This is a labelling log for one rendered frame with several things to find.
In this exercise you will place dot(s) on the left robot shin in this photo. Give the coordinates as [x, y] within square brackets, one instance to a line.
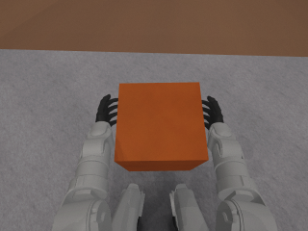
[134, 186]

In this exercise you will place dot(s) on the carton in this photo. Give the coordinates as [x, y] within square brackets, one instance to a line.
[160, 127]

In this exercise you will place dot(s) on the robot left upper arm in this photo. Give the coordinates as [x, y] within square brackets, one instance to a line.
[85, 215]

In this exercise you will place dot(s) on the robot right forearm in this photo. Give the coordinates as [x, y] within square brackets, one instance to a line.
[233, 179]

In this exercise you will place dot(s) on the robot left forearm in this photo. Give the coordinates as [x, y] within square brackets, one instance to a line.
[91, 176]

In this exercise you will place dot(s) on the robot right upper arm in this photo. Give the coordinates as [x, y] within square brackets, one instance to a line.
[239, 215]

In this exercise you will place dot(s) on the robot right thigh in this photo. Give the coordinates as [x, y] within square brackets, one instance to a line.
[184, 207]

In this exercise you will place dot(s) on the left robot hand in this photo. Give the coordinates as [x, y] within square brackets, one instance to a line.
[103, 111]

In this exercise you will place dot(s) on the right robot hand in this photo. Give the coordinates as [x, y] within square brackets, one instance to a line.
[214, 113]

